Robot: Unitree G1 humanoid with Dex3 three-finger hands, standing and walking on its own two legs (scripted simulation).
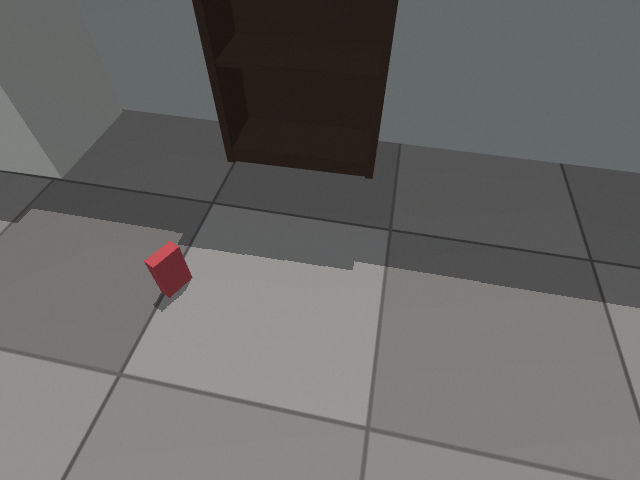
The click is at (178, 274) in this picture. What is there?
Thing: carton on end
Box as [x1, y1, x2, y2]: [144, 241, 191, 297]
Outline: 170,241 144,261 161,291 169,297 191,278 191,275 178,246
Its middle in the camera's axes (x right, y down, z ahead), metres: -0.54 +0.11 +1.42
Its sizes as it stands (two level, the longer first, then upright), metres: 0.114 0.048 0.193
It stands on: the floor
